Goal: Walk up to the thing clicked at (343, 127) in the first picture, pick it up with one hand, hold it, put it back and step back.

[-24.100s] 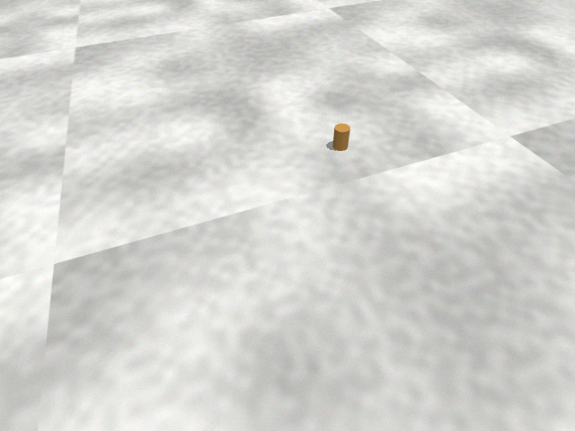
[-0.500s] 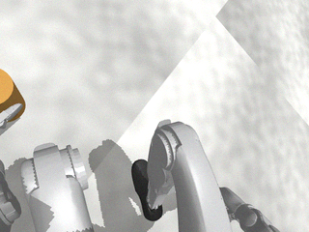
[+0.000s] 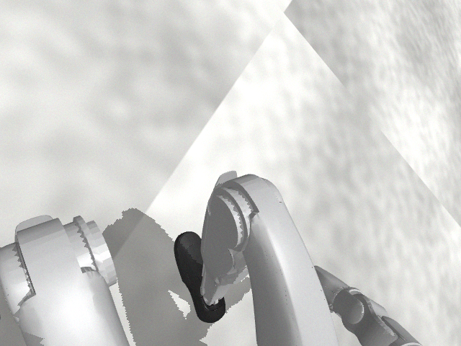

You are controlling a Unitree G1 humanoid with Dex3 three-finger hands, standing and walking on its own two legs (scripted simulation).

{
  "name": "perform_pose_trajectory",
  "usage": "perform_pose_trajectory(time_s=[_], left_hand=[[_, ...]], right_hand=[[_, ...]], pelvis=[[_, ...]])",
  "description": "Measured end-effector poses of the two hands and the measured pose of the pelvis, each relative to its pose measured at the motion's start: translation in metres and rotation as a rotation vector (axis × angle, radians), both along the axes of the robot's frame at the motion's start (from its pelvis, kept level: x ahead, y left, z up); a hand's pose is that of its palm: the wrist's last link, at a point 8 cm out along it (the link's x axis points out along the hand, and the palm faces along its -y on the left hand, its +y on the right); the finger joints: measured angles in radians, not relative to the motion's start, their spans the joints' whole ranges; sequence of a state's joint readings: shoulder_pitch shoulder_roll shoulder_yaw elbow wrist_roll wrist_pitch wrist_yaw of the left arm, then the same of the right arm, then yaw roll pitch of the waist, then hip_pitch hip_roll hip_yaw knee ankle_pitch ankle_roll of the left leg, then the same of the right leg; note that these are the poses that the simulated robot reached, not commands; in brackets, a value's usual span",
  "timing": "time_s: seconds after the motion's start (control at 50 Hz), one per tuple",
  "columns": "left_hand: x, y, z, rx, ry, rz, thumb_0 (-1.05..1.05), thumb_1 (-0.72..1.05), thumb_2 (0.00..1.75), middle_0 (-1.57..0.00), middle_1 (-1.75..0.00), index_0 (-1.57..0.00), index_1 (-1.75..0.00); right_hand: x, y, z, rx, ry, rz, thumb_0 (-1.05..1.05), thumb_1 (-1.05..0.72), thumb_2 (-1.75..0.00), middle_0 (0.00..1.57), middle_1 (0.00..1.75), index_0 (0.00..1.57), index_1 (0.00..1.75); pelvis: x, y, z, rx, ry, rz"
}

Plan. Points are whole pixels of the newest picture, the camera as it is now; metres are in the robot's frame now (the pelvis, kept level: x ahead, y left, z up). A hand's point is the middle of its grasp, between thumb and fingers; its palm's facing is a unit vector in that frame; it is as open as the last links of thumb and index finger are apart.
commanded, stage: lower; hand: left
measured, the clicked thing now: out of the picture +0.44 +0.29 -0.20
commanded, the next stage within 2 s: loosen in 0.50 s
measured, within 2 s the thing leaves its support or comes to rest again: rests again in 0.34 s
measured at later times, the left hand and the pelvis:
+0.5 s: hand out of the picture +0.44 +0.30 -0.19, palm faces +0.42 -0.91 -0.01, open 11.7 cm; pelvis +0.00 +0.01 +0.00, yaw -2 degrees
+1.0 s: hand out of the picture +0.44 +0.30 -0.20, palm faces +0.42 -0.91 -0.01, open 11.9 cm; pelvis -0.01 +0.01 +0.00, yaw -2 degrees
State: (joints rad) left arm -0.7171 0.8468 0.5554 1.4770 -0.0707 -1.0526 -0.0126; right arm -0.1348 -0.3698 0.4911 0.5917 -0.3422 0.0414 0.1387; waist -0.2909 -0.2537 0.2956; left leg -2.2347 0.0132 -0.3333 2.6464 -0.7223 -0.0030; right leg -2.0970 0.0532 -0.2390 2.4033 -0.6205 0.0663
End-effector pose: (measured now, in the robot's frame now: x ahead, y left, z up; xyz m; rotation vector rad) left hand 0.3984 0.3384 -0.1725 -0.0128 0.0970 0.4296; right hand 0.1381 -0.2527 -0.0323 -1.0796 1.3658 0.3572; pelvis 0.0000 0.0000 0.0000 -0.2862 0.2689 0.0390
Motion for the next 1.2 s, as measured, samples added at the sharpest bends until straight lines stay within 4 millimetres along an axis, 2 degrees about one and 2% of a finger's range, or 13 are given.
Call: perform_pose_trajectory(time_s=[0.5,0.68,0.94,1.08,1.2], left_hand=[[0.001,-0.003,-0.019,0.005,0.002,0.001,-0.03,-0.55,1.05,-0.59,-0.94,-0.61,-0.96],[-0.001,-0.003,-0.02,0.007,-0.005,0.006,-0.03,-0.54,1.04,-0.6,-0.92,-0.62,-0.95],[-0.002,-0.001,-0.021,0.003,-0.01,0.016,-0.03,-0.48,0.71,-0.68,-0.76,-0.7,-0.78],[-0.002,-0.001,-0.02,0.01,-0.014,-0.006,-0.03,-0.43,0.63,-0.68,-0.71,-0.7,-0.73],[-0.002,-0.001,-0.019,0.001,-0.02,0.002,-0.03,-0.41,0.49,-0.63,-0.6,-0.64,-0.6]], right_hand=[[0.007,0.009,0.012,-0.05,0.001,0.08,-0.01,-0.91,-0.91,0.2,0.3,0.21,0.3],[0.007,0.011,0.014,-0.055,0.002,0.097,-0.01,-0.91,-0.91,0.2,0.3,0.21,0.3],[0.005,0.014,0.015,-0.057,-0.004,0.103,-0.01,-0.92,-0.9,0.2,0.3,0.21,0.3],[0.004,0.016,0.016,-0.058,0.0,0.106,-0.01,-0.92,-0.9,0.2,0.3,0.21,0.3],[0.006,0.018,0.017,-0.058,-0.008,0.111,-0.01,-0.92,-0.9,0.2,0.3,0.21,0.3]], pelvis=[[-0.004,0.006,-0.001,-0.035,-0.043,-0.02],[-0.005,0.006,-0.001,-0.041,-0.052,-0.024],[-0.007,0.007,-0.002,-0.046,-0.063,-0.029],[-0.007,0.008,-0.001,-0.049,-0.063,-0.03],[-0.008,0.008,-0.001,-0.051,-0.067,-0.029]])
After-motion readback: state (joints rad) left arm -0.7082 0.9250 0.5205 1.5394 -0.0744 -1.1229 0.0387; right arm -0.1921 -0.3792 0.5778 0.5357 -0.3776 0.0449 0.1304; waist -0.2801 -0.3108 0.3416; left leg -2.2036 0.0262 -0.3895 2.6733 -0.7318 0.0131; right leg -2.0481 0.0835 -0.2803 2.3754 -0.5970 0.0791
